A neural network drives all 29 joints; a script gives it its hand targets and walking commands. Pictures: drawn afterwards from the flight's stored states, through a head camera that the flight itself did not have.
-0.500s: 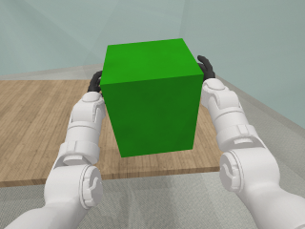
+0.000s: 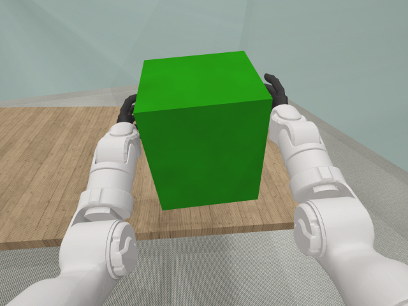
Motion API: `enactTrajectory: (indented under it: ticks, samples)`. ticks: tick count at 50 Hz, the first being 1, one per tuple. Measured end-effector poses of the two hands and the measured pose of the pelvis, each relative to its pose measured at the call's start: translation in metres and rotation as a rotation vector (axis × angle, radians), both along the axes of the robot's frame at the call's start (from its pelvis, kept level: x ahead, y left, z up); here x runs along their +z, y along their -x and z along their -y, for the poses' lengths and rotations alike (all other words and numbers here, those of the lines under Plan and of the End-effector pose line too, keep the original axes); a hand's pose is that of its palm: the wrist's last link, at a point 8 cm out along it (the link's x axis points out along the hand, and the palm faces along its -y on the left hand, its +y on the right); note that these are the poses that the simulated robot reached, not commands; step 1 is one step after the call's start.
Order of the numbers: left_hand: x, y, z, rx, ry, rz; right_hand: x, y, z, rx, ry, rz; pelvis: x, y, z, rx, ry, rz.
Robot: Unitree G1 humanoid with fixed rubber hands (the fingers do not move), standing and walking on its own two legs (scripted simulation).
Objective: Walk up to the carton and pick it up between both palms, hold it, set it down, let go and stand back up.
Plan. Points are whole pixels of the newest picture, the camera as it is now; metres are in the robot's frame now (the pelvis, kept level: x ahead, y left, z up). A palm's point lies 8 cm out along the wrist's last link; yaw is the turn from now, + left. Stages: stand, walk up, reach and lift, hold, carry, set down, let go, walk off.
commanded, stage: hold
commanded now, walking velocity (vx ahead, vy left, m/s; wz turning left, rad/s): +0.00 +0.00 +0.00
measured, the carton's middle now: (202, 131) +0.41 +0.00 +0.20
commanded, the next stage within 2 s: set down in 0.48 s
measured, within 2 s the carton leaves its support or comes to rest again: neither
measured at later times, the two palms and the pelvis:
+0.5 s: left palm (127, 130) +0.39 +0.16 +0.21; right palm (277, 111) +0.40 -0.14 +0.26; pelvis +0.00 +0.00 +0.00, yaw +0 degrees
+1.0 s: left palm (122, 126) +0.40 +0.17 +0.21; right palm (268, 101) +0.42 -0.13 +0.27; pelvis +0.01 -0.01 +0.00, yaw +0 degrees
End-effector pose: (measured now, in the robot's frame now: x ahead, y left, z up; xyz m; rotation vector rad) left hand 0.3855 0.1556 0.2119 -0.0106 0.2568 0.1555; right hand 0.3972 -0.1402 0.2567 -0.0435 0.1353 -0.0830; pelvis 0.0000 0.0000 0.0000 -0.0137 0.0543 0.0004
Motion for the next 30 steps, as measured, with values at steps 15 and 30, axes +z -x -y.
enactTrajectory:
  ticks: [15, 30]
  samples:
    - [0.0002, 0.0, 0.0001, -0.001, 0.0, 0.0, 0.0002, 0.0, 0.0001, -0.001, 0.0, 0.001, 0.0, 0.0, 0.0, 0.0, 0.0, 0.0]
    - [0.0045, 0.0011, -0.0028, 0.004, -0.004, 0.002, 0.0054, -0.0005, -0.0034, 0.002, -0.018, 0.004, 0.0, 0.0, 0.0002, 0.0, 0.0, 0.001]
